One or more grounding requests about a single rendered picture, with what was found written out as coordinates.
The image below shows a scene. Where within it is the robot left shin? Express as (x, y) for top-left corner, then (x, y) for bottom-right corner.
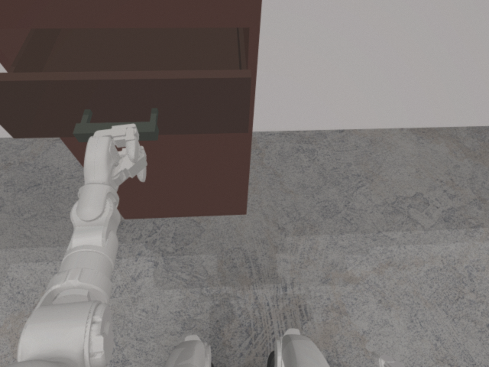
(184, 335), (202, 342)

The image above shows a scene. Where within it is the robot left forearm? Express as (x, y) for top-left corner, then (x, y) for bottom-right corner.
(17, 183), (121, 362)

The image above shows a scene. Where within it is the robot right hand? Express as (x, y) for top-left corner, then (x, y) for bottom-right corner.
(371, 351), (404, 367)

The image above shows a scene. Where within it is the cabinet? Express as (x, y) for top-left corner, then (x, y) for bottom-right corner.
(0, 0), (262, 219)

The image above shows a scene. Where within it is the robot left upper arm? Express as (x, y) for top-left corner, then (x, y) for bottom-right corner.
(4, 300), (114, 367)

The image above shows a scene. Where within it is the handle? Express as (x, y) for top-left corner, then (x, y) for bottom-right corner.
(73, 108), (159, 142)

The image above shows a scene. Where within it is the left robot thigh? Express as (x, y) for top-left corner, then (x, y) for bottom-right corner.
(164, 340), (211, 367)

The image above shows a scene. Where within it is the robot left hand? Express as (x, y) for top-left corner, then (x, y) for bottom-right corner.
(84, 124), (147, 193)

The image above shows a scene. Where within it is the drawer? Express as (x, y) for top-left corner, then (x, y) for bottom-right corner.
(0, 28), (251, 138)

